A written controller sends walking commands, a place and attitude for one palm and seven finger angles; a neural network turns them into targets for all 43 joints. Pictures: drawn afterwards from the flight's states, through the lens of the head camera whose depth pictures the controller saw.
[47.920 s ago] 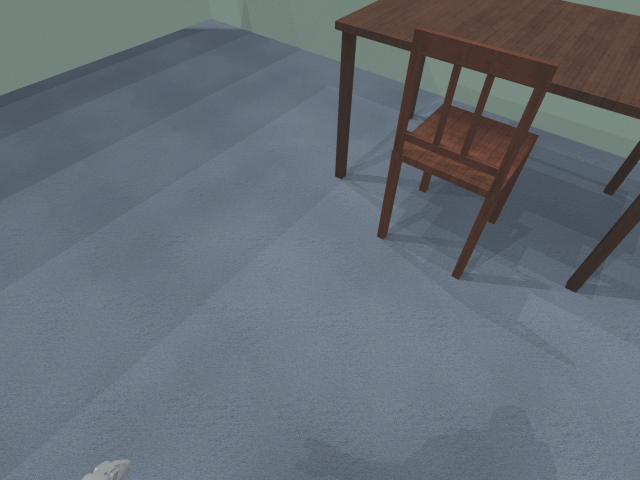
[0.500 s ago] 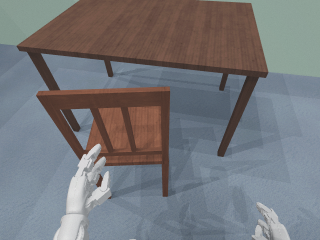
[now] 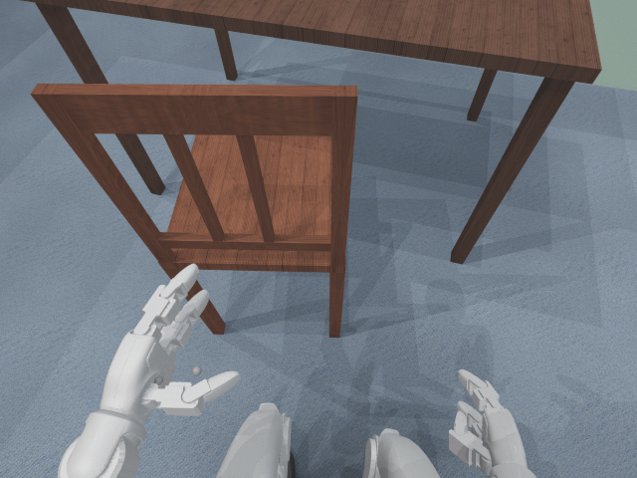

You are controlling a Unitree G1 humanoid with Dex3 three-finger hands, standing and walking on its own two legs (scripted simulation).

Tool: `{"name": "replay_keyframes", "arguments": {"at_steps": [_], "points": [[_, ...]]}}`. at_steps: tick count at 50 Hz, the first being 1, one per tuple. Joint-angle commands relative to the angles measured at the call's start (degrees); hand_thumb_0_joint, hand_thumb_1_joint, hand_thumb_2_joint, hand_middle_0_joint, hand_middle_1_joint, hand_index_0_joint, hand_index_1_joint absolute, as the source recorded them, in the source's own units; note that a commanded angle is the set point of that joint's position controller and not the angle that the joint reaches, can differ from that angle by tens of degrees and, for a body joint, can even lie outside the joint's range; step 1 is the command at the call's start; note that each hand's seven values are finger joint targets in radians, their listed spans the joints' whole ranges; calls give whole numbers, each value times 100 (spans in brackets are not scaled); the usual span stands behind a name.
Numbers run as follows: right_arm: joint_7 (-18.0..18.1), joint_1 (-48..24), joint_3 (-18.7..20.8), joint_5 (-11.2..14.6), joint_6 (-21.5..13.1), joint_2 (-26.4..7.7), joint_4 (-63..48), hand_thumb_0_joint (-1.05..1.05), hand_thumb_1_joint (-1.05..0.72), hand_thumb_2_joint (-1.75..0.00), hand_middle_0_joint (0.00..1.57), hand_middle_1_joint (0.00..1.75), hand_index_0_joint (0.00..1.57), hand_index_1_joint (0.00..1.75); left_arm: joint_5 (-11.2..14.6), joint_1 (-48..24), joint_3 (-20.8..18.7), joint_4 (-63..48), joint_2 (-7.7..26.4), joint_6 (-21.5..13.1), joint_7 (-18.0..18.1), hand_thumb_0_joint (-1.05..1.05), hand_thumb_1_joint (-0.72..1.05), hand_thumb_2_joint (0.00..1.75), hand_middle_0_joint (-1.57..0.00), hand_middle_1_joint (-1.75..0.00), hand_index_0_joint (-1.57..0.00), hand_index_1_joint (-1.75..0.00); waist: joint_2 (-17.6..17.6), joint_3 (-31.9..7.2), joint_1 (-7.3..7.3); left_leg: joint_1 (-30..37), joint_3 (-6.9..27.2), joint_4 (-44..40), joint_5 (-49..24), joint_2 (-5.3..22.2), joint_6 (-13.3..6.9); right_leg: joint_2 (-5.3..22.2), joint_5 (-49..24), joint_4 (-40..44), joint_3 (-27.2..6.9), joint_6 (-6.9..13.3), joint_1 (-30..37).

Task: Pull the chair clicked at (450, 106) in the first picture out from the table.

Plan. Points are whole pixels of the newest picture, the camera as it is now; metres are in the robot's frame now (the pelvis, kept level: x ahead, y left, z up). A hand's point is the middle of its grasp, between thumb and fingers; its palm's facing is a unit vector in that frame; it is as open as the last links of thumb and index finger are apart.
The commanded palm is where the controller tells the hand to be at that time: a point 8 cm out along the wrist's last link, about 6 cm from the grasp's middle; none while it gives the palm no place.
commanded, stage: raise the hand toward the chair's back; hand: left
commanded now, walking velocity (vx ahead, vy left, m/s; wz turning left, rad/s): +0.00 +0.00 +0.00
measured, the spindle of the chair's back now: (199, 193) +0.51 +0.22 -0.01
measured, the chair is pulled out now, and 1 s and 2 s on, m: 0.18 0.18 0.18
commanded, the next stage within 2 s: aim the fingers beside a spindle in 1.30 s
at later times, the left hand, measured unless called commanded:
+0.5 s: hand (122, 344) +0.24 +0.22 +0.08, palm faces +0.09 -0.99 -0.06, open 16.4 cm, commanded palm +0.22 +0.27 +0.07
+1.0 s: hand (119, 332) +0.26 +0.23 +0.06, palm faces -0.02 -1.00 -0.04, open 17.0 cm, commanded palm +0.24 +0.30 +0.07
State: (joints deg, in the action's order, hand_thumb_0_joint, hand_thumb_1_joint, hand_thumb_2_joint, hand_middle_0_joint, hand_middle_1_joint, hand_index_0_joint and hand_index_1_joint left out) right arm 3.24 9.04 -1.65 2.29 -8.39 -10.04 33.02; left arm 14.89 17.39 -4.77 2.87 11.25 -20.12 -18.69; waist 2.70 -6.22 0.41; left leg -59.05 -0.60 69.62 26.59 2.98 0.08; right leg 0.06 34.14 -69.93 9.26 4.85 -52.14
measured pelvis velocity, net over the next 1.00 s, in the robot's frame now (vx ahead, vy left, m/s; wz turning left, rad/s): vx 0.02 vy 0.04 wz -0.01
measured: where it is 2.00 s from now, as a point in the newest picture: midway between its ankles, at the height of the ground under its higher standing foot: outside the picture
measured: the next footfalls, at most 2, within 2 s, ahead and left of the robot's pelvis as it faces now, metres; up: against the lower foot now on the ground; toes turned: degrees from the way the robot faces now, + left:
none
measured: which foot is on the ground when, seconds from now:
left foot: down 0.00-1.00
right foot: down 0.00-1.00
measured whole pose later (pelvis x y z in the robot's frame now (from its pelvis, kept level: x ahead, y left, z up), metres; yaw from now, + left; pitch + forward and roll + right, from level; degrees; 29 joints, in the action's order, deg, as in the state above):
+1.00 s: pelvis +0.02 +0.04 +0.03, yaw -1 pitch +15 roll -3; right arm 3.1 13.4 -0.5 2.1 -8.9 -14.4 31.9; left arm 15.9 16.1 -11.0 7.2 15.0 -21.4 -15.4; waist 2.4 -6.9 -1.3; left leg -51.3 -2.4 61.4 24.9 2.0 -3.2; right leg 0.4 29.9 -59.2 7.4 1.5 -43.8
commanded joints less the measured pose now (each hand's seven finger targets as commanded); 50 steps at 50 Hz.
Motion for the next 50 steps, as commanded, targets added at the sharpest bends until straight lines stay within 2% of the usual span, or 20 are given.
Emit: {"name": "replay_keyframes", "arguments": {"at_steps": [1, 2, 4, 5, 7, 9, 11, 13, 17, 21, 25, 28, 29, 32, 34, 37, 41, 46, 49, 50], "points": [[92, -251, 523, 2, -262, -651, -1169, 0, -90, -90, 20, 30, 20, 30, 275, 916, -1286, -2053, 819, -134, 962, 0, -6, 49, -10, -15, -10, -15, -317, -2322, 355, 1492, 192, -1060, -1535, -208, -202, 200, -2486, 1718, -1281, -580, 2137], [69, -205, 517, -21, -275, -597, -1084, 0, -90, -90, 20, 30, 20, 30, 235, 938, -1111, -2134, 604, -305, 1149, 0, -8, 48, -10, -15, -10, -15, -229, -2104, 295, 1581, 179, -1127, -1638, -190, -196, 152, -2648, 1680, -1145, -549, 1947], [52, -149, 556, -70, -293, -625, -883, 0, -90, -90, 20, 30, 20, 30, 7, 870, -966, -1953, 572, -672, 1351, 0, -13, 46, -10, -14, -10, -14, -323, -1629, 178, 1505, 196, -1159, -1617, -135, -189, 50, -2417, 1616, -969, -499, 1434], [34, -94, 551, -100, -322, -676, -820, 0, -90, -90, 20, 30, 20, 30, -108, 666, -759, -1840, 500, -874, 1356, 0, -15, 45, -10, -14, -10, -14, -330, -1362, -5, 1437, 214, -1120, -1500, -122, -193, 34, -2204, 1600, -924, -495, 1110], [-8, -35, 544, -136, -402, -829, -703, 0, -90, -90, 20, 30, 20, 30, -257, 407, -421, -1404, 418, -1202, 1203, 0, -20, 43, -9, -13, -9, -13, -218, -954, -259, 1263, 255, -1012, -1115, -129, -193, 13, -1548, 1591, -907, -452, 582], [3, -8, 543, -104, -464, -954, -676, 0, -90, -90, 20, 30, 20, 30, -274, 311, -106, -834, 265, -1303, 913, 0, -24, 41, -9, -12, -9, -12, -533, -613, -450, 1034, 294, -937, -694, -126, -218, 9, -904, 1725, -983, -452, 245], [37, 59, 565, -43, -518, -1100, -790, 0, -90, -90, 20, 30, 20, 30, -122, 362, -218, -728, 458, -1298, 619, 0, -29, 39, -8, -11, -8, -11, -386, -916, -316, 1066, 269, -994, -482, -159, -210, 35, -475, 1847, -1082, -418, 400], [84, 94, 584, -1, -554, -1143, -904, 0, -90, -90, 20, 30, 20, 30, 42, 360, -499, -1001, 739, -1178, 460, 0, -34, 37, -8, -11, -8, -11, -201, -1480, -162, 1396, 233, -1131, -615, -171, -226, 36, -592, 1896, -1075, -408, 775], [104, 66, 570, -9, -544, -1026, -1008, 0, -90, -90, 20, 30, 20, 30, 203, 334, -1033, -1843, 1043, -1042, 778, 0, -43, 33, -7, -9, -7, -9, 239, -2071, 90, 2115, 251, -1469, -1250, -160, -217, -33, -1421, 1750, -748, -364, 1214], [37, 60, 550, -71, -444, -972, -912, 0, -90, -90, 20, 30, 20, 30, 61, 390, -912, -1521, 754, -1022, 1173, 0, -50, 30, -6, -8, -6, -8, 79, -1507, -45, 2183, 362, -1549, -1448, -109, -172, -97, -1636, 1646, -507, -353, 872], [-15, 102, 484, -76, -342, -1125, -934, 0, -90, -90, 20, 30, 20, 30, -140, 58, -459, -680, 568, -846, 894, 0, -50, 30, -6, -8, -6, -8, -104, -828, -304, 1849, 433, -1548, -817, -110, -173, -108, -1153, 1727, -478, -367, 412], [26, 151, 449, -36, -335, -1218, -1088, 0, -90, -90, 20, 30, 20, 30, -71, -193, -491, -716, 783, -691, 528, 0, -50, 30, -6, -8, -6, -8, -16, -1092, -258, 1940, 437, -1599, -646, -138, -184, -109, -1028, 1824, -544, -352, 591], [39, 153, 440, -27, -346, -1220, -1096, 0, -90, -90, 20, 30, 20, 30, -26, -269, -622, -859, 925, -665, 470, 0, -50, 30, -6, -8, -6, -8, 181, -1252, -187, 2096, 435, -1625, -810, -144, -180, -112, -1154, 1815, -548, -326, 715], [69, 176, 427, -33, -363, -1162, -1156, 0, -90, -90, 20, 30, 20, 30, 142, -366, -995, -1361, 1142, -697, 471, 0, -50, 30, -6, -8, -6, -8, 168, -1727, -84, 2506, 462, -1703, -1217, -123, -170, -126, -1433, 1843, -508, -335, 989], [83, 143, 412, -52, -374, -1123, -1085, 0, -90, -90, 20, 30, 20, 30, 181, -407, -1223, -1425, 1280, -766, 603, 0, -50, 30, -6, -8, -6, -8, 144, -1696, -42, 2521, 469, -1708, -1354, -114, -168, -140, -1508, 1845, -506, -333, 1016], [45, 149, 389, -72, -395, -1078, -967, 0, -90, -90, 20, 30, 20, 30, 174, -492, -1108, -1186, 1043, -876, 711, 0, -50, 30, -6, -8, -6, -8, 284, -1397, -120, 2487, 492, -1712, -1327, -110, -126, -129, -1449, 1813, -460, -336, 786], [24, 194, 404, -53, -375, -1210, -915, 0, -90, -90, 20, 30, 20, 30, 76, -552, -904, -523, 959, -751, 512, 0, -50, 30, -6, -8, -6, -8, 102, -1125, -237, 2234, 499, -1718, -975, -122, -135, -122, -1242, 1836, -455, -350, 622], [47, 217, 444, 15, -378, -1274, -1052, 0, -90, -90, 20, 30, 20, 30, 242, -325, -994, -698, 1080, -473, 216, 0, -50, 30, -6, -8, -6, -8, -13, -1579, -119, 2430, 424, -1780, -1301, -151, -167, -123, -1556, 1973, -499, -361, 1109], [41, 175, 448, -26, -406, -1218, -1008, 0, -90, -90, 20, 30, 20, 30, 252, -366, -1319, -1068, 1364, -600, 433, 0, -50, 30, -6, -8, -6, -8, 87, -1648, -22, 2506, 438, -1819, -1506, -135, -153, -127, -1635, 1932, -484, -345, 1200], [28, 191, 448, -40, -412, -1178, -1000, 0, -90, -90, 20, 30, 20, 30, 249, -353, -1292, -1176, 1272, -691, 526, 0, -50, 30, -6, -8, -6, -8, 191, -1628, -14, 2558, 428, -1821, -1596, -136, -141, -123, -1679, 1911, -481, -338, 1174]]}}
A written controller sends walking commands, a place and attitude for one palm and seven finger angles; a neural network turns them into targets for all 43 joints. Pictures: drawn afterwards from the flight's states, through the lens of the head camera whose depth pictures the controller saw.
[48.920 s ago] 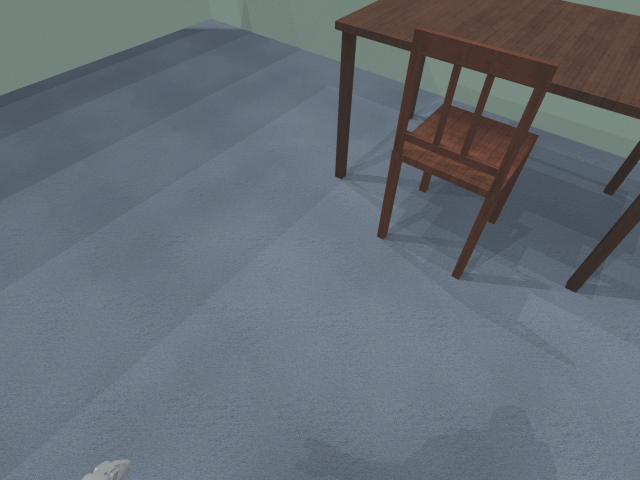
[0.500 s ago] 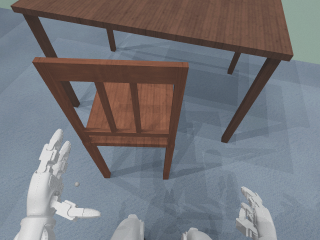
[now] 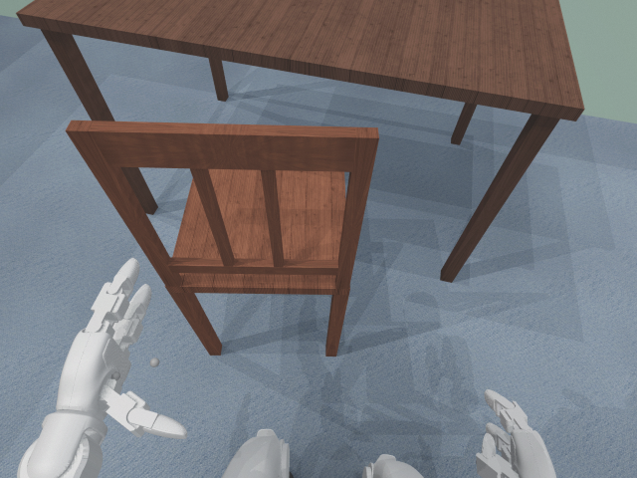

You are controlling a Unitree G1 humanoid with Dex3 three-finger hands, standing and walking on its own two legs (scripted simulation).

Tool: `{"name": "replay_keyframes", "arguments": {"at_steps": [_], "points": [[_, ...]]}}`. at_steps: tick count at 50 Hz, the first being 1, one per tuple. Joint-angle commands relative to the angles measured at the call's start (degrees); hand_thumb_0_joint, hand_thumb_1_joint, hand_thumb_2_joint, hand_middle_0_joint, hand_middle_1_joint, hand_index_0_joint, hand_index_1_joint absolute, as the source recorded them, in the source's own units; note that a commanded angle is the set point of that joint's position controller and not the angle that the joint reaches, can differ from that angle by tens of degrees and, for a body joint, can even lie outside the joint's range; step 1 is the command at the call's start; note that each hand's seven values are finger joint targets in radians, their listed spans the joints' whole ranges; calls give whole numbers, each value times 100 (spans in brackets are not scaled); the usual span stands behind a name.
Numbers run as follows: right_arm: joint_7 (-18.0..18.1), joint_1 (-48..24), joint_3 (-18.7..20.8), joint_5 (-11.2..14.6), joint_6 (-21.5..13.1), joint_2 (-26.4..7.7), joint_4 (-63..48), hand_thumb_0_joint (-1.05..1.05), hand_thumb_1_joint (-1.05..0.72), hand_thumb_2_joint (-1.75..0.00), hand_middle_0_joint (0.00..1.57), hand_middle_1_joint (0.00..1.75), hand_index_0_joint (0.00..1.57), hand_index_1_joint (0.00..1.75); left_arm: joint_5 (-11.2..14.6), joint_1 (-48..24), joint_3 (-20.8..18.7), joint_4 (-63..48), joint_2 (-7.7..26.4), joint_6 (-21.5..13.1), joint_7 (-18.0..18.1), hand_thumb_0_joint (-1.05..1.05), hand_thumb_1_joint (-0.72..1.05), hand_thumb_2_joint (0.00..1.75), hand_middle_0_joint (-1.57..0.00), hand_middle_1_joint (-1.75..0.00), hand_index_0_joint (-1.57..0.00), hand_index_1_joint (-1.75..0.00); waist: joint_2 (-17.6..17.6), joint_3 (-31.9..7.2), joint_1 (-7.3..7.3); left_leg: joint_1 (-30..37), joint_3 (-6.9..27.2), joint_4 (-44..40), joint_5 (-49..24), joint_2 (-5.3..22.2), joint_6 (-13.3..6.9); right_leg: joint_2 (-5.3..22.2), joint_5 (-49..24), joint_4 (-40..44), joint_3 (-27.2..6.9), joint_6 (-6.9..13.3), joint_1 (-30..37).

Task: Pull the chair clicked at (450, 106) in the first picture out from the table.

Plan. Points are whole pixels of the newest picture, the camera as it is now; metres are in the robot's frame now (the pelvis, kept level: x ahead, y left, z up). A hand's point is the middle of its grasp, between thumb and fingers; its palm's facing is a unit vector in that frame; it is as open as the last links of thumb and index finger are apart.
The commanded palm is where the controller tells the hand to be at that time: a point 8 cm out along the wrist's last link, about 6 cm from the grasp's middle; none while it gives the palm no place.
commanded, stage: raise the hand toward the chair's back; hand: left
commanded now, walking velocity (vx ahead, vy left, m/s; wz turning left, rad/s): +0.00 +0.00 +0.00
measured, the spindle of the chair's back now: (216, 221) +0.49 +0.19 -0.04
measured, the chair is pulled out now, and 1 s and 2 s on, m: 0.18 0.18 0.18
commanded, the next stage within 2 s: aim the fingers beside a spindle in 0.30 s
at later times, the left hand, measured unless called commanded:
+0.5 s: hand (154, 357) +0.24 +0.20 +0.04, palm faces +0.07 -0.99 -0.08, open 16.9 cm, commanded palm +0.23 +0.25 +0.04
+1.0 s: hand (188, 334) +0.28 +0.18 +0.01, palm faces +0.01 -1.00 -0.04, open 16.9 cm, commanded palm +0.27 +0.24 +0.02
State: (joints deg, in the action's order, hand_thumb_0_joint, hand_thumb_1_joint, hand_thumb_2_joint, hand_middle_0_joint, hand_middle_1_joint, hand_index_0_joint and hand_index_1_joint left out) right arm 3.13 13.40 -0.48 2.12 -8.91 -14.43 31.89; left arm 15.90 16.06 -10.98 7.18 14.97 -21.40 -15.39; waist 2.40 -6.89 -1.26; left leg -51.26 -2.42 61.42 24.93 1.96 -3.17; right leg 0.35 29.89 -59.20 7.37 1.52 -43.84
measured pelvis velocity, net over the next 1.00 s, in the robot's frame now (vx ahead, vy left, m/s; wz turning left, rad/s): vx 0.00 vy -0.02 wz -0.01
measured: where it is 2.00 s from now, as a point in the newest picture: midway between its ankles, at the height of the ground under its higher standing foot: outside the picture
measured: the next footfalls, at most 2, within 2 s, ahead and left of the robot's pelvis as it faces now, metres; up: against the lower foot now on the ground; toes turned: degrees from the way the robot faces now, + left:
none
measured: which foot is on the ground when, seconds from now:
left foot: down 0.00-1.00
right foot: down 0.00-1.00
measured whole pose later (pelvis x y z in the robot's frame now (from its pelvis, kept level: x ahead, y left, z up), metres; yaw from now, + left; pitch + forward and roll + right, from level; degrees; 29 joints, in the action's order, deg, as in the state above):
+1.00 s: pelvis +0.00 -0.02 -0.01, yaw +0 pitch +18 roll -2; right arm 2.2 12.8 0.1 1.3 -8.4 -15.0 33.5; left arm 15.0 6.7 -11.6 16.2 13.8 -26.2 -14.2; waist 2.1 -7.4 -1.8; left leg -56.4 -2.4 65.1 26.3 2.7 -2.0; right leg -0.2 32.1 -64.1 7.2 2.8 -49.7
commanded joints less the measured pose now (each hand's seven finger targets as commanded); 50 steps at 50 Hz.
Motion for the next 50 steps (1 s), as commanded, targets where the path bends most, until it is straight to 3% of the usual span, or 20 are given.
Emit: {"name": "replay_keyframes", "arguments": {"at_steps": [1, 3, 6, 11, 15, 19, 21, 24, 28, 31, 32, 36, 39, 40, 43, 45, 46, 49, 50], "points": [[29, -229, 339, -35, -371, -714, -845, 0, -90, -90, 20, 30, 20, 30, 126, -264, -664, -1629, 868, -664, 290, 0, -50, 30, -6, -8, -6, -8, 145, -1547, 113, 1807, 622, -977, -1462, -13, 193, -153, -1254, 797, -268, -13, 256], [-9, -219, 331, -65, -380, -702, -776, 0, -90, -90, 20, 30, 20, 30, 70, -316, -588, -1520, 752, -825, 422, 0, -50, 30, -6, -8, -6, -8, 308, -1337, 70, 1767, 644, -955, -1381, 1, 224, -148, -1135, 741, -247, -3, 23], [-48, -215, 330, -68, -339, -760, -735, 0, -90, -90, 20, 30, 20, 30, -19, -344, -422, -1067, 622, -866, 407, 0, -50, 30, -6, -8, -6, -8, 161, -1062, -36, 1487, 638, -909, -1019, -12, 206, -147, -919, 739, -264, -14, -156], [-12, -205, 336, 4, -294, -833, -877, 0, -90, -90, 20, 30, 20, 30, 57, -297, -332, -1000, 707, -623, 42, 0, -50, 30, -6, -8, -6, -8, 83, -1329, -16, 1477, 562, -932, -882, -52, 149, -136, -926, 901, -376, -29, 159], [30, -236, 331, 1, -312, -762, -881, 0, -90, -90, 20, 30, 20, 30, 161, -285, -566, -1418, 849, -642, 98, 0, -50, 30, -6, -8, -6, -8, 77, -1595, 65, 1621, 527, -905, -1218, -56, 134, -142, -1233, 911, -404, -42, 431], [21, -250, 311, -47, -332, -715, -745, 0, -90, -90, 20, 30, 20, 30, 112, -414, -635, -1334, 847, -822, 312, 0, -50, 30, -6, -8, -6, -8, 62, -1344, 16, 1495, 562, -839, -1190, -44, 139, -146, -1174, 837, -373, -35, 210], [8, -245, 300, -38, -312, -733, -703, 0, -90, -90, 20, 30, 20, 30, 63, -528, -587, -938, 769, -820, 288, 0, -50, 30, -6, -8, -6, -8, 56, -1024, -62, 1286, 557, -797, -909, -47, 157, -140, -943, 835, -380, -41, -30], [24, -220, 279, -29, -311, -801, -674, 0, -90, -90, 20, 30, 20, 30, 11, -968, -342, -498, 659, -763, 110, 0, -50, 30, -6, -8, -6, -8, -62, -853, -196, 995, 536, -645, -561, -66, 122, -125, -639, 865, -501, -59, -243], [59, -180, 286, -8, -339, -845, -717, 0, -90, -90, 20, 30, 20, 30, 126, -1370, -444, -600, 847, -705, -117, 0, -50, 30, -6, -8, -6, -8, 10, -1434, -137, 1105, 482, -542, -778, -84, 97, -86, -845, 885, -646, -63, 86], [65, -171, 296, -29, -353, -811, -680, 0, -90, -90, 20, 30, 20, 30, 175, -1425, -798, -785, 1138, -781, -75, 0, -50, 30, -6, -8, -6, -8, 151, -1845, 2, 1238, 450, -504, -1182, -72, 95, -78, -1283, 779, -666, -59, 366], [51, -178, 298, -37, -363, -782, -679, 0, -90, -90, 20, 30, 20, 30, 181, -1337, -792, -830, 1089, -809, -40, 0, -50, 30, -6, -8, -6, -8, 171, -1958, 34, 1306, 435, -500, -1351, -72, 97, -83, -1480, 722, -652, -63, 433], [-22, -184, 320, -55, -308, -739, -610, 0, -90, -90, 20, 30, 20, 30, 152, -1111, -818, -517, 952, -781, 115, 0, -50, 30, -6, -8, -6, -8, 106, -1815, 53, 1195, 411, -477, -1515, -75, 117, -87, -1751, 636, -592, -78, 416], [-48, -170, 325, -42, -231, -790, -597, 0, -90, -90, 20, 30, 20, 30, 86, -1203, -588, 0, 744, -649, 97, 0, -50, 30, -6, -8, -6, -8, -161, -1372, -80, 891, 430, -446, -1223, -78, 112, -96, -1507, 659, -591, -91, 137], [-56, -149, 324, -34, -226, -819, -603, 0, -90, -90, 20, 30, 20, 30, 61, -1351, -503, 2, 705, -652, 73, 0, -50, 30, -6, -8, -6, -8, -56, -1332, -109, 895, 430, -434, -1159, -76, 117, -92, -1436, 641, -587, -87, 29], [-58, -97, 352, -39, -216, -848, -668, 0, -90, -90, 20, 30, 20, 30, 61, -1363, -424, -88, 667, -676, 23, 0, -50, 30, -6, -8, -6, -8, -146, -1617, -83, 946, 416, -387, -1225, -81, 101, -85, -1515, 594, -601, -91, 114], [-59, -74, 358, -55, -239, -834, -658, 0, -90, -90, 20, 30, 20, 30, 61, -1536, -447, -379, 759, -805, 53, 0, -50, 30, -6, -8, -6, -8, 24, -1852, -63, 1125, 425, -357, -1407, -62, 98, -87, -1657, 528, -603, -73, 131], [-61, -84, 355, -64, -240, -825, -666, 0, -90, -90, 20, 30, 20, 30, 56, -1612, -450, -489, 796, -870, 81, 0, -50, 30, -6, -8, -6, -8, 107, -1875, -61, 1156, 424, -351, -1422, -62, 103, -88, -1645, 515, -604, -67, 109], [-37, -62, 354, -93, -232, -826, -533, 0, -90, -90, 20, 30, 20, 30, 17, -1914, -749, -376, 1076, -1040, 247, 0, -50, 30, -6, -8, -6, -8, -65, -1787, -100, 943, 435, -241, -1322, -31, 100, -110, -1523, 451, -648, -74, -10], [-51, -80, 334, -108, -222, -803, -523, 0, -90, -90, 20, 30, 20, 30, -18, -2017, -634, -303, 933, -1073, 272, 0, -50, 30, -6, -8, -6, -8, 46, -1783, -105, 914, 443, -243, -1274, -50, 108, -100, -1464, 400, -628, -67, -81]]}}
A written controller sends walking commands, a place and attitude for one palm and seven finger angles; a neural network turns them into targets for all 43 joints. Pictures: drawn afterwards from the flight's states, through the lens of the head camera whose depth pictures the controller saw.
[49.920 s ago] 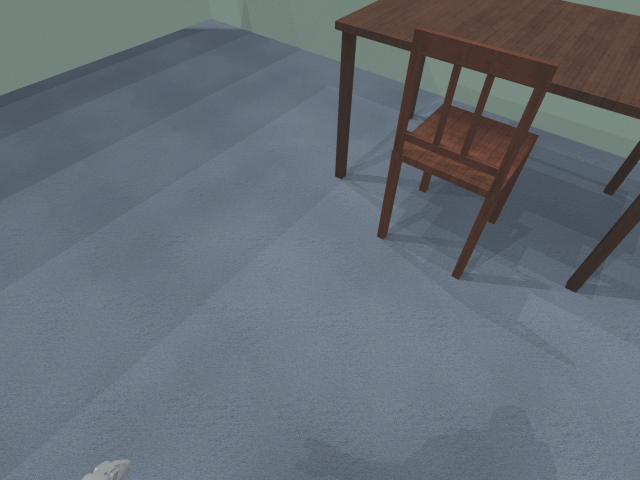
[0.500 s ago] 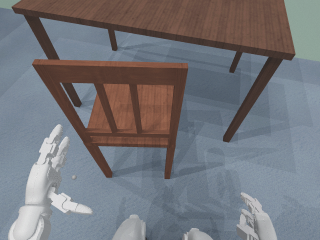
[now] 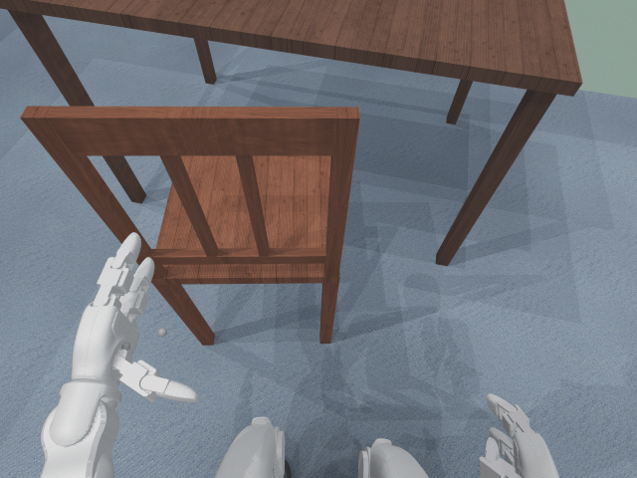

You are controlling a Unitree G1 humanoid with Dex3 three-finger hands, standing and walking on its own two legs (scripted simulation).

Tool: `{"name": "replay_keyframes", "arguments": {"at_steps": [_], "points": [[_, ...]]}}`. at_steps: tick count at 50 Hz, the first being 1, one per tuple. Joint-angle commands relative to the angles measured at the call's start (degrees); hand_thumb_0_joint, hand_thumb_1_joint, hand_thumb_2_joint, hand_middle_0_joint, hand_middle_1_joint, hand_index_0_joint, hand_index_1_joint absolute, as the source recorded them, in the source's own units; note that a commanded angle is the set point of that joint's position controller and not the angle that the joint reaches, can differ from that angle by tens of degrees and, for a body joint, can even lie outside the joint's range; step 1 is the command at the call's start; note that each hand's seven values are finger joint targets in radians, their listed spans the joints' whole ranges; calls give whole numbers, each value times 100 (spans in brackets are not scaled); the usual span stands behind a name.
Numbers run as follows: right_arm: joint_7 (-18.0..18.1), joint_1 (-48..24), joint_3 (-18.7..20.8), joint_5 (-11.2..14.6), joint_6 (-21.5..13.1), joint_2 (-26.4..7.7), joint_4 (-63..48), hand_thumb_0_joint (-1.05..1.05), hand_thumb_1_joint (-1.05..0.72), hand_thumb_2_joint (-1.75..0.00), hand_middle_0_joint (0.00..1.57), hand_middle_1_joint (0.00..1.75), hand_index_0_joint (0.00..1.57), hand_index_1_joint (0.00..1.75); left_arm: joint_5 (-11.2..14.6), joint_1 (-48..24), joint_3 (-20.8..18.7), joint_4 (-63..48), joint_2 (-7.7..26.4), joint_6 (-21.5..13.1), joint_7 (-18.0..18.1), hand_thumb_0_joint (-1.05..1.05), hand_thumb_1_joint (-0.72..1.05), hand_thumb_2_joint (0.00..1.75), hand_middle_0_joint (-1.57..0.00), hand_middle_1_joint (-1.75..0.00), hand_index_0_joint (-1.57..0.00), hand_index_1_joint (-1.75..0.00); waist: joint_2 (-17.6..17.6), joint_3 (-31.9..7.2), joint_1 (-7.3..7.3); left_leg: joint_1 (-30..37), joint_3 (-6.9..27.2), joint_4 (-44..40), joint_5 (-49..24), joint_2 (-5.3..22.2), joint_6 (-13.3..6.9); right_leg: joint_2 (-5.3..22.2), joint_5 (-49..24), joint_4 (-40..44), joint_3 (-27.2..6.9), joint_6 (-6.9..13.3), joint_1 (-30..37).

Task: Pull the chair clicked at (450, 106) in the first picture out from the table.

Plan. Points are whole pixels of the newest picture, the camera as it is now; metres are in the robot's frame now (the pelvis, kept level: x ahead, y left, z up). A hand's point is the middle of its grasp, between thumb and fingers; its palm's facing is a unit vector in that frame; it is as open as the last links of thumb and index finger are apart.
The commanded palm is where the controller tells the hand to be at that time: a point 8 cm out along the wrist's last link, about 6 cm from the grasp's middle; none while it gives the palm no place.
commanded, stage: aim the fingers beside a spindle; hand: left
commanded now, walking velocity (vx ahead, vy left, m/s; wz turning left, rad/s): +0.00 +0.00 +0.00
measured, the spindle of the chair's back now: (194, 210) +0.49 +0.21 -0.02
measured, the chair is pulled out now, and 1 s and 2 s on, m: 0.18 0.18 0.18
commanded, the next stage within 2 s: none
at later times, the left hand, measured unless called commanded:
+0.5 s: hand (175, 307) +0.32 +0.19 +0.01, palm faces +0.05 -1.00 -0.04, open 16.9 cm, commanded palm +0.30 +0.24 +0.01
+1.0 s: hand (193, 292) +0.34 +0.18 -0.01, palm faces +0.02 -1.00 -0.04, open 16.9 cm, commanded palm +0.32 +0.23 +0.00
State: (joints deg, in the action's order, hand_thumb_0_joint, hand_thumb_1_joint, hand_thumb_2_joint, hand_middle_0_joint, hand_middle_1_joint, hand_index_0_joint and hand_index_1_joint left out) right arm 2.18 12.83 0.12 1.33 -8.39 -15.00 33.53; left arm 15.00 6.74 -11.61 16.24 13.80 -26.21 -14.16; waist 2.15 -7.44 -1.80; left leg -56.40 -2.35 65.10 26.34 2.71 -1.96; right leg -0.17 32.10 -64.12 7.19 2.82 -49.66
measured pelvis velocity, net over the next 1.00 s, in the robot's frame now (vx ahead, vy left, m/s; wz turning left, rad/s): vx -0.01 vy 0.01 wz -0.02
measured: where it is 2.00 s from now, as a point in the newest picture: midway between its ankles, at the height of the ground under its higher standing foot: outside the picture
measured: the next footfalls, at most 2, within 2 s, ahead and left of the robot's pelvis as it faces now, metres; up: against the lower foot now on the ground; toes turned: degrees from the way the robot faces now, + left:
none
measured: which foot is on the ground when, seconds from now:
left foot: down 0.00-1.00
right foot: down 0.00-1.00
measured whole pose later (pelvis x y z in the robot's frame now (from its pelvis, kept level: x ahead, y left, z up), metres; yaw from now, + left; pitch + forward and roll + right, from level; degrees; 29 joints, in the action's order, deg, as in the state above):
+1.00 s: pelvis -0.01 +0.01 -0.02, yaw -1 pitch +22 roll -3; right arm 0.1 12.9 -0.1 0.8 -1.7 -14.4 34.0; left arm 10.9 -9.3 -9.8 27.5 12.9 -27.8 -7.2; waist 2.4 -8.8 -2.6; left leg -65.5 -3.4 71.2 27.8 2.9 -3.2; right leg 0.2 33.3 -70.5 6.0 1.9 -59.0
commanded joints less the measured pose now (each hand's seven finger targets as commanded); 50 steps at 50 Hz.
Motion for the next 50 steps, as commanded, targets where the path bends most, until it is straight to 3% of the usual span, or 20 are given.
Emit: {"name": "replay_keyframes", "arguments": {"at_steps": [1, 4, 8, 11, 14, 15, 19, 20, 23, 25, 27, 32, 36, 37, 39, 44, 46, 48, 49, 50], "points": [[37, -30, 282, -29, -265, -742, -665, 0, -90, -90, 20, 30, 20, 30, 53, -1155, -627, -1102, 1085, -606, 178, 0, -50, 30, -6, -8, -6, -8, 71, -1724, -54, 1386, 422, -566, -1370, -120, -10, -44, -1644, 875, -632, -201, 447], [33, -18, 279, -20, -209, -773, -645, 0, -90, -90, 20, 30, 20, 30, 31, -1239, -625, -681, 1060, -523, 151, 0, -50, 30, -6, -8, -6, -8, -8, -1657, -68, 1244, 446, -545, -1243, -119, -6, -61, -1516, 839, -616, -183, 347], [10, -25, 290, 4, -167, -801, -735, 0, -90, -90, 20, 30, 20, 30, 34, -1368, -247, -786, 781, -353, 16, 0, -50, 30, -6, -8, -6, -8, 223, -2037, -49, 1530, 443, -555, -1372, -128, -1, -47, -1647, 796, -581, -181, 338], [-3, 7, 297, 5, -125, -807, -767, 0, -90, -90, 20, 30, 20, 30, 22, -1422, -186, -886, 780, -308, 50, 0, -50, 30, -6, -8, -6, -8, 93, -2171, -66, 1595, 496, -544, -1518, -96, 1, -55, -1745, 739, -545, -189, 331], [-15, -14, 287, -27, -94, -783, -760, 0, -90, -90, 20, 30, 20, 30, -31, -1515, -253, -924, 840, -354, 243, 0, -50, 30, -6, -8, -6, -8, 142, -2056, -49, 1529, 493, -508, -1501, -101, 4, -59, -1679, 701, -523, -171, 221], [-17, 19, 287, -33, -64, -781, -721, 0, -90, -90, 20, 30, 20, 30, -45, -1536, -449, -795, 962, -377, 327, 0, -50, 30, -6, -8, -6, -8, -45, -1997, -29, 1394, 492, -489, -1429, -99, 12, -61, -1650, 686, -531, -179, 251], [-31, -13, 271, -50, 23, -769, -695, 0, -90, -90, 20, 30, 20, 30, -155, -1903, -480, -344, 929, -471, 493, 0, -50, 30, -6, -8, -6, -8, -235, -1682, -103, 956, 471, -396, -971, -124, 2, -71, -1228, 659, -571, -180, 16], [-33, -32, 264, -45, 36, -769, -691, 0, -90, -90, 20, 30, 20, 30, -203, -2079, -399, -298, 885, -505, 491, 0, -50, 30, -6, -8, -6, -8, -76, -1686, -115, 964, 463, -383, -897, -131, 8, -60, -1142, 643, -588, -172, -74], [-51, -11, 281, -59, 31, -779, -727, 0, -90, -90, 20, 30, 20, 30, -230, -2194, -109, -519, 685, -570, 435, 0, -50, 30, -6, -8, -6, -8, 285, -2123, -82, 1382, 504, -401, -1072, -124, 24, -55, -1220, 586, -554, -138, -133], [-50, 30, 300, -51, 44, -802, -717, 0, -90, -90, 20, 30, 20, 30, -228, -2149, -102, -556, 737, -551, 399, 0, -50, 30, -6, -8, -6, -8, 284, -2348, -79, 1531, 518, -361, -1288, -91, 30, -58, -1403, 551, -548, -135, -105], [-50, 32, 287, -48, 73, -812, -673, 0, -90, -90, 20, 30, 20, 30, -234, -2469, 128, -441, 580, -508, 378, 0, -50, 30, -6, -8, -6, -8, 157, -2176, -194, 1438, 567, -347, -1093, -85, 25, -59, -1211, 571, -518, -153, -288], [-32, 51, 272, -55, 168, -825, -607, 0, -90, -90, 20, 30, 20, 30, -300, -2753, -231, 81, 821, -475, 590, 0, -50, 30, -6, -8, -6, -8, -23, -2008, -144, 1002, 546, -254, -849, -114, 25, -61, -1029, 477, -543, -148, -365], [-82, 74, 278, -92, 236, -802, -635, 0, -90, -90, 20, 30, 20, 30, -377, -2871, -280, 41, 841, -562, 745, 0, -50, 30, -6, -8, -6, -8, 200, -2344, -76, 1263, 563, -222, -1173, -106, 56, -63, -1275, 345, -511, -128, -396], [-89, 88, 278, -95, 252, -795, -619, 0, -90, -90, 20, 30, 20, 30, -372, -2942, -279, 95, 825, -576, 752, 0, -50, 30, -6, -8, -6, -8, 35, -2367, -117, 1213, 551, -176, -1189, -102, 39, -72, -1326, 347, -526, -144, -365], [-94, 124, 278, -105, 273, -813, -587, 0, -90, -90, 20, 30, 20, 30, -428, -3226, -168, 76, 816, -633, 753, 0, -50, 30, -6, -8, -6, -8, 203, -2457, -188, 1284, 587, -120, -1264, -86, 44, -76, -1359, 276, -524, -135, -496], [-152, 142, 309, -78, 341, -835, -705, 0, -90, -90, 20, 30, 20, 30, -379, -2611, -68, -65, 680, -583, 691, 0, -50, 30, -6, -8, -6, -8, 333, -2709, -47, 1628, 616, -238, -1611, -70, 88, -90, -1573, 280, -459, -102, -358], [-175, 147, 313, -51, 391, -815, -696, 0, -90, -90, 20, 30, 20, 30, -340, -2469, 60, -76, 526, -498, 675, 0, -50, 30, -6, -8, -6, -8, 138, -2600, -90, 1572, 604, -258, -1589, -63, 79, -90, -1622, 327, -446, -132, -302], [-159, 143, 309, -36, 450, -824, -690, 0, -90, -90, 20, 30, 20, 30, -296, -2308, -120, 177, 633, -418, 701, 0, -50, 30, -6, -8, -6, -8, -232, -2266, -104, 1128, 524, -247, -1313, -96, 41, -91, -1544, 415, -494, -162, -156], [-143, 140, 300, -29, 454, -838, -657, 0, -90, -90, 20, 30, 20, 30, -327, -2496, -143, 210, 696, -447, 724, 0, -50, 30, -6, -8, -6, -8, -278, -2172, -173, 1046, 555, -222, -1232, -87, 30, -96, -1473, 383, -483, -158, -254], [-143, 132, 306, -37, 461, -818, -655, 0, -90, -90, 20, 30, 20, 30, -343, -2542, -178, 141, 710, -493, 748, 0, -50, 30, -6, -8, -6, -8, -190, -2200, -123, 1015, 523, -214, -1224, -107, 31, -82, -1483, 369, -514, -159, -212]]}}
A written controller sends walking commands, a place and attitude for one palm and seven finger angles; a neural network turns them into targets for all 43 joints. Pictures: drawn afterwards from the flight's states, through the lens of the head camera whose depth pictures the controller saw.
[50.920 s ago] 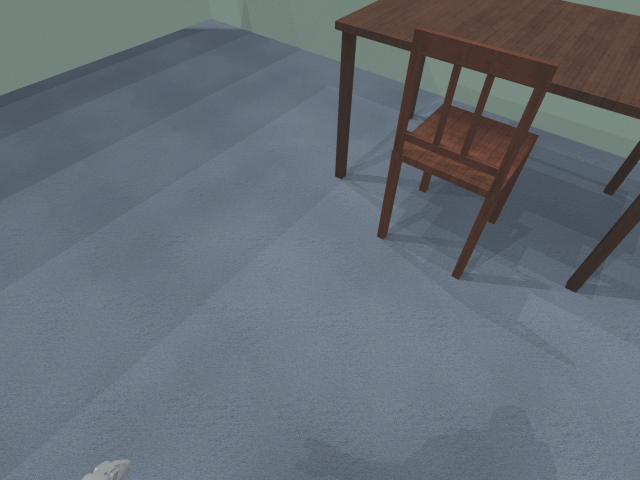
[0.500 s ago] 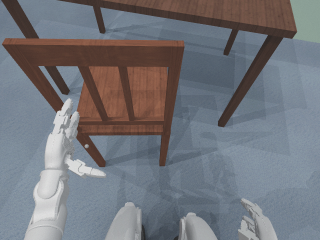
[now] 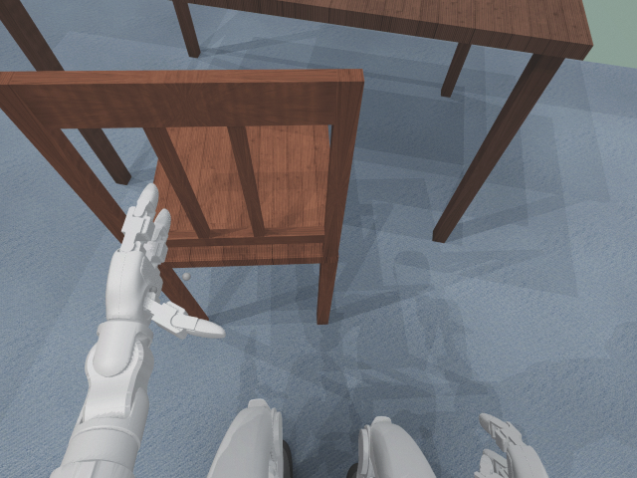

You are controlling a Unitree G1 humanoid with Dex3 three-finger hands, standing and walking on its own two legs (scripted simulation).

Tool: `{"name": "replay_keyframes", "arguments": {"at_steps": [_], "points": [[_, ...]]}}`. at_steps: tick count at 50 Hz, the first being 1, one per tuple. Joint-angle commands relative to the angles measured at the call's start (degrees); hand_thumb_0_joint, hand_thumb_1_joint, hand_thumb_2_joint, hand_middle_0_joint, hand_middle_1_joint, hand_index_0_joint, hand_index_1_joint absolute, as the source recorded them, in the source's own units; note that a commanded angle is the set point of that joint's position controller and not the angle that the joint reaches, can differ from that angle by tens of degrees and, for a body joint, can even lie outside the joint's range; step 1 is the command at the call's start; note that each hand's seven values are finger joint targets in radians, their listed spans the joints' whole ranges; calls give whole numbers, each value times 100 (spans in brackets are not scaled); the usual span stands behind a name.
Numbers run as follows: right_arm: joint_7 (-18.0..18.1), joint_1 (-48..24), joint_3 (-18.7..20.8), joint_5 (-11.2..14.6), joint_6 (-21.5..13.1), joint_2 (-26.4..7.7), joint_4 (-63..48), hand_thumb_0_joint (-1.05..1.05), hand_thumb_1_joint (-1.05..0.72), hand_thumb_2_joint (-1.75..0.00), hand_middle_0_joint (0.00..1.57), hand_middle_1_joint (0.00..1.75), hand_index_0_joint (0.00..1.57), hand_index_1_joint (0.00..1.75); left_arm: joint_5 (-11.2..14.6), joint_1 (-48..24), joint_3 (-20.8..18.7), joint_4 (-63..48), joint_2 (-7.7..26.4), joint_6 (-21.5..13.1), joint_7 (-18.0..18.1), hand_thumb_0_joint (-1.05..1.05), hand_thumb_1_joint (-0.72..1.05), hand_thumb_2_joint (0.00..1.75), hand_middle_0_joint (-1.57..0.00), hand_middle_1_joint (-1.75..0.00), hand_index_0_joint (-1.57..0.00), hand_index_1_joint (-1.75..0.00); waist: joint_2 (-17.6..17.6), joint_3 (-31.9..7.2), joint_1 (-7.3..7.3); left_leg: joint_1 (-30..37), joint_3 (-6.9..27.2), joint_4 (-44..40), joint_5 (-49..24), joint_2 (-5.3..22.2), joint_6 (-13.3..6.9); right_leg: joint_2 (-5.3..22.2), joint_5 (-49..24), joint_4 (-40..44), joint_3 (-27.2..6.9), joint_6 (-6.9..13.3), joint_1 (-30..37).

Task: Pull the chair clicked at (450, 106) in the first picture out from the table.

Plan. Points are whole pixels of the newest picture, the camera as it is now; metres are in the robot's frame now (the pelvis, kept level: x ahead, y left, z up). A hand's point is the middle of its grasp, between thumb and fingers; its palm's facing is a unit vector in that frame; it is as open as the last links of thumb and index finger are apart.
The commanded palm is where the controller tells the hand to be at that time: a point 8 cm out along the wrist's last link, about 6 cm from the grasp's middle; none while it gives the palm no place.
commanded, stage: aim the fingers beside a spindle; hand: left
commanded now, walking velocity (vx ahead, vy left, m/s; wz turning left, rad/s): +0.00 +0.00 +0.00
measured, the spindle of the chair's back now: (183, 189) +0.49 +0.21 +0.00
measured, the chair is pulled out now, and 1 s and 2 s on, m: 0.18 0.18 0.18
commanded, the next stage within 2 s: none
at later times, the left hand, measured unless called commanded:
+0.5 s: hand (189, 278) +0.35 +0.17 +0.01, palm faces +0.08 -1.00 -0.04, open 16.9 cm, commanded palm +0.33 +0.23 +0.02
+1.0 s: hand (171, 270) +0.35 +0.19 +0.03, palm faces +0.09 -0.99 -0.07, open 16.9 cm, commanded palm +0.32 +0.23 +0.02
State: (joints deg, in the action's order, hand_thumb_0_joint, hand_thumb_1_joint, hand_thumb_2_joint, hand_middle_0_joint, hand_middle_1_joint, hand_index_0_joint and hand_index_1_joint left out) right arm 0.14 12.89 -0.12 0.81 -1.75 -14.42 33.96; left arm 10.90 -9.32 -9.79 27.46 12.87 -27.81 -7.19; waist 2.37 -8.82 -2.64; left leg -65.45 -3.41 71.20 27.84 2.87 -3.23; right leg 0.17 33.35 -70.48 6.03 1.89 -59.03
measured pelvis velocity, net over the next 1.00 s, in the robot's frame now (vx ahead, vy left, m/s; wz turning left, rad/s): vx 0.00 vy -0.01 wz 0.01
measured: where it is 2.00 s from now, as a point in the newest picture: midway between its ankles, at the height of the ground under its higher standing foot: outside the picture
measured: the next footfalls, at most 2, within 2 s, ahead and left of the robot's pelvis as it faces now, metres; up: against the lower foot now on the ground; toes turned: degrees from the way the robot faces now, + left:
none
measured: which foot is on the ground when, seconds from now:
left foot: down 0.00-1.00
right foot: down 0.00-1.00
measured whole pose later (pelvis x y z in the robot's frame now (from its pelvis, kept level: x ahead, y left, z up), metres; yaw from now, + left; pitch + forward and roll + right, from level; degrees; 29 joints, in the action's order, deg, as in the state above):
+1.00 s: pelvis +0.00 -0.01 +0.00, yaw +0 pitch +22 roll -2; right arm 0.1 11.9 -0.2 0.9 -1.0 -14.3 33.9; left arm 11.2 -9.6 -12.2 28.6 15.0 -29.6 -7.0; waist 2.1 -9.1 -2.6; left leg -65.0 -2.8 71.2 28.0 3.0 -2.6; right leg -0.2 33.7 -70.5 6.5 2.5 -58.4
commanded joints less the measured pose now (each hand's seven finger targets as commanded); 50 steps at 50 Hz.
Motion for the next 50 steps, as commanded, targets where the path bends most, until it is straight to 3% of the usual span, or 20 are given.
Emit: {"name": "replay_keyframes", "arguments": {"at_steps": [1, 8, 9, 11, 14, 18, 20, 25, 30, 32, 34, 35, 38, 39, 40, 41, 44, 47, 49, 50], "points": [[61, 125, 333, 11, -202, -859, -715, 0, -90, -90, 20, 30, 20, 30, 45, -958, -327, -1115, 782, -391, 74, 0, -50, 30, -6, -8, -6, -8, -139, -2094, -40, 2001, 639, -826, -1436, -114, 165, -117, -1640, 972, -386, -57, 694], [70, 75, 336, -35, -242, -832, -675, 0, -90, -90, 20, 30, 20, 30, -15, -1076, -257, -1572, 818, -718, 125, 0, -50, 30, -6, -8, -6, -8, 287, -2318, -30, 2456, 695, -840, -1565, -89, 198, -128, -1573, 967, -382, -25, 551], [70, 85, 331, -32, -254, -840, -666, 0, -90, -90, 20, 30, 20, 30, -48, -1184, -47, -1574, 685, -692, 97, 0, -50, 30, -6, -8, -6, -8, 354, -2288, -116, 2562, 752, -839, -1619, -74, 198, -131, -1563, 935, -343, -19, 408], [58, 77, 332, -22, -243, -848, -644, 0, -90, -90, 20, 30, 20, 30, -49, -1105, 138, -1395, 495, -585, 61, 0, -50, 30, -6, -8, -6, -8, 378, -2119, -126, 2587, 793, -896, -1469, -66, 224, -120, -1406, 977, -305, -17, 268], [71, 80, 328, 8, -187, -891, -664, 0, -90, -90, 20, 30, 20, 30, -7, -890, -12, -849, 550, -365, 44, 0, -50, 30, -6, -8, -6, -8, -196, -1851, -132, 2069, 737, -867, -1138, -106, 168, -132, -1284, 1061, -333, -33, 435], [83, 38, 306, 11, -130, -871, -686, 0, -90, -90, 20, 30, 20, 30, -46, -1363, -250, -653, 743, -364, 105, 0, -50, 30, -6, -8, -6, -8, -181, -1777, -91, 1745, 661, -781, -864, -152, 163, -111, -1097, 1026, -394, -40, 406], [94, 29, 301, -26, -136, -858, -722, 0, -90, -90, 20, 30, 20, 30, -56, -1557, -572, -917, 1092, -509, 189, 0, -50, 30, -6, -8, -6, -8, 36, -2091, 19, 1837, 648, -737, -1031, -161, 165, -110, -1224, 959, -460, -21, 554], [84, 54, 294, -57, -185, -801, -733, 0, -90, -90, 20, 30, 20, 30, -33, -1402, -691, -1525, 1263, -732, 191, 0, -50, 30, -6, -8, -6, -8, 435, -2844, 84, 2458, 623, -697, -1827, -125, 180, -133, -1936, 886, -508, -24, 885], [81, 80, 281, 38, -162, -856, -631, 0, -90, -90, 20, 30, 20, 30, 89, -1033, 17, -629, 532, -291, -186, 0, -50, 30, -6, -8, -6, -8, -127, -1962, -231, 1839, 588, -726, -1229, -128, 133, -132, -1578, 1116, -478, -87, 685], [99, 108, 293, 82, -150, -910, -618, 0, -90, -90, 20, 30, 20, 30, 150, -1033, 53, -310, 462, -147, -301, 0, -50, 30, -6, -8, -6, -8, -418, -1664, -251, 1518, 591, -710, -924, -149, 121, -119, -1318, 1185, -493, -91, 626], [110, 102, 311, 83, -168, -916, -655, 0, -90, -90, 20, 30, 20, 30, 168, -1113, 58, -461, 462, -175, -301, 0, -50, 30, -6, -8, -6, -8, -288, -1760, -207, 1640, 616, -704, -998, -148, 115, -113, -1318, 1125, -461, -63, 539], [102, 103, 324, 71, -181, -900, -666, 0, -90, -90, 20, 30, 20, 30, 184, -1231, 24, -677, 489, -238, -262, 0, -50, 30, -6, -8, -6, -8, -222, -1936, -175, 1764, 613, -699, -1110, -152, 115, -99, -1418, 1098, -457, -67, 578], [109, 109, 346, 7, -222, -860, -696, 0, -90, -90, 20, 30, 20, 30, 137, -1400, -587, -1518, 1163, -585, 23, 0, -50, 30, -6, -8, -6, -8, 131, -2543, 41, 2158, 608, -704, -1554, -136, 145, -114, -1741, 976, -500, -40, 847], [107, 110, 338, -30, -235, -863, -699, 0, -90, -90, 20, 30, 20, 30, 76, -1434, -769, -1737, 1416, -691, 137, 0, -50, 30, -6, -8, -6, -8, 422, -2647, 97, 2299, 621, -695, -1742, -129, 164, -131, -1850, 896, -507, -24, 816], [95, 132, 326, -52, -230, -813, -688, 0, -90, -90, 20, 30, 20, 30, 31, -1455, -827, -1888, 1455, -772, 236, 0, -50, 30, -6, -8, -6, -8, 461, -2780, 108, 2496, 648, -729, -1923, -122, 176, -132, -1977, 876, -495, -26, 860], [78, 106, 309, -61, -233, -764, -670, 0, -90, -90, 20, 30, 20, 30, -21, -1407, -731, -1893, 1334, -814, 301, 0, -50, 30, -6, -8, -6, -8, 572, -2745, 87, 2569, 634, -739, -1977, -123, 185, -131, -1990, 870, -483, -30, 824], [49, 115, 310, -62, -196, -774, -655, 0, -90, -90, 20, 30, 20, 30, -57, -869, -802, -1365, 1286, -712, 317, 0, -50, 30, -6, -8, -6, -8, 131, -2450, 52, 2208, 597, -755, -1849, -120, 159, -162, -2019, 927, -485, -47, 979], [28, 75, 288, 9, -133, -826, -659, 0, -90, -90, 20, 30, 20, 30, 40, -613, -245, -628, 660, -377, 1, 0, -50, 30, -6, -8, -6, -8, -177, -1911, -122, 1769, 535, -780, -1370, -150, 149, -145, -1804, 1065, -474, -85, 868], [51, 107, 293, 67, -128, -877, -667, 0, -90, -90, 20, 30, 20, 30, 156, -526, -91, -231, 465, -180, -258, 0, -50, 30, -6, -8, -6, -8, -465, -1655, -197, 1534, 536, -762, -1124, -162, 123, -147, -1617, 1164, -492, -85, 822], [58, 77, 309, 97, -133, -906, -701, 0, -90, -90, 20, 30, 20, 30, 208, -545, -45, -304, 448, -154, -358, 0, -50, 30, -6, -8, -6, -8, -400, -1639, -171, 1561, 539, -771, -1057, -161, 131, -126, -1525, 1185, -485, -84, 754]]}}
